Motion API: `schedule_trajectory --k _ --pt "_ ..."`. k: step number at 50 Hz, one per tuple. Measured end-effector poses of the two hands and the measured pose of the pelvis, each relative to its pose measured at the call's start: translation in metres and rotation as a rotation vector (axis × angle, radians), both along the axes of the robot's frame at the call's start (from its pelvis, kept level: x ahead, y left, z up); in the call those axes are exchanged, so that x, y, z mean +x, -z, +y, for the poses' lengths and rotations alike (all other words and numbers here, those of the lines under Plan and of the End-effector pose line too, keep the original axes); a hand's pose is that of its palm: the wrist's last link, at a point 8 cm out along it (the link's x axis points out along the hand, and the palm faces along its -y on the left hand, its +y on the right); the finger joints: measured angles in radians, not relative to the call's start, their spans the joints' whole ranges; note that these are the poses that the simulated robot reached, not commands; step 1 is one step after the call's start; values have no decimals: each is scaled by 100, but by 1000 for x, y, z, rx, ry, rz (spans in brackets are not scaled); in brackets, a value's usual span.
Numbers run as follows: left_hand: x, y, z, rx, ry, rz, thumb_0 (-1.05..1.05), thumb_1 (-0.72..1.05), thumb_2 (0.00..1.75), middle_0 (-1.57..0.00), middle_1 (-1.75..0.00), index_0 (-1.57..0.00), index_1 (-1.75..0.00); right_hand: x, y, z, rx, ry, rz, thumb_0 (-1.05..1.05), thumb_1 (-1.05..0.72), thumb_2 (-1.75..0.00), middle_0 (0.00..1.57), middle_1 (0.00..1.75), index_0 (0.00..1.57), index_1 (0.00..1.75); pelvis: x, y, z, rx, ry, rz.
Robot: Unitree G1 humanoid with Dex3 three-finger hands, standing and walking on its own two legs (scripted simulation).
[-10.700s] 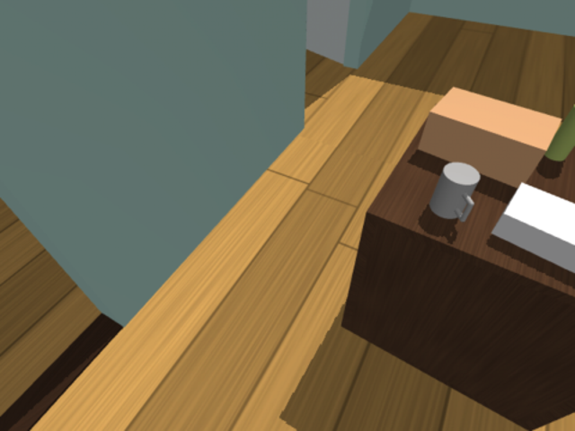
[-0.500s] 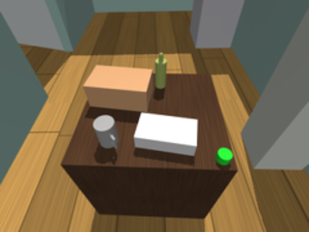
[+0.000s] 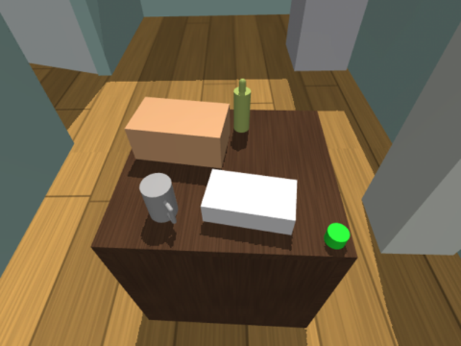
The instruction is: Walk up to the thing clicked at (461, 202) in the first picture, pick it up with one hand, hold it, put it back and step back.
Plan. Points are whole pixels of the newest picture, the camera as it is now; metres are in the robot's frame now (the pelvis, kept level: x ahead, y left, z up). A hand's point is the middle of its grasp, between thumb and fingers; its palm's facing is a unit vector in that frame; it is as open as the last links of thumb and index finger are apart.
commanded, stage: stand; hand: left
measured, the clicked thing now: (163, 202) +0.47 +0.20 -0.10
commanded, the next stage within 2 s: rise first in 0.56 s
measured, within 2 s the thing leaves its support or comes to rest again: neither
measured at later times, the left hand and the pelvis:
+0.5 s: hand out of the picture +0.06 +0.25 -0.16, palm faces -0.03 -0.94 -0.34, open 7.3 cm; pelvis +0.00 +0.00 +0.00, yaw +0 degrees
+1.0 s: hand out of the picture +0.17 +0.24 -0.11, palm faces +0.20 -0.93 -0.32, open 13.1 cm; pelvis -0.01 -0.01 -0.01, yaw +0 degrees
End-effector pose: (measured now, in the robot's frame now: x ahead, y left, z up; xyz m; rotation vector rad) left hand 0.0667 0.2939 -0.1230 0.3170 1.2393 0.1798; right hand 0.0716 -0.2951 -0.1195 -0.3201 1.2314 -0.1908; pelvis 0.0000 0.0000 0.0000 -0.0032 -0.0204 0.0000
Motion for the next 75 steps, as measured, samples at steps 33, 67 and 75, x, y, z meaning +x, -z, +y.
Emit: schedule_trajectory --k 33,67,75 --pt "-9 0 -1 0 -8 11 0 91 90 -20 -30 -21 -30 -4 0 -2 -2 -4 4 0 -90 -90 21 30 20 30 -2 0 -1 1 -4 -5" --pt "77 -86 -9 93 -74 -624 -1 -47 6 -5 -5 -6 -6 74 -26 42 96 -14 -438 -1 44 -7 6 5 5 5 -1 6 -11 3 -3 28" --pt "75 -102 -4 117 -69 -669 -1 -52 5 -5 -5 -5 -6 70 -21 38 99 -5 -414 -1 50 -5 6 5 5 5 1 6 -13 4 -4 10"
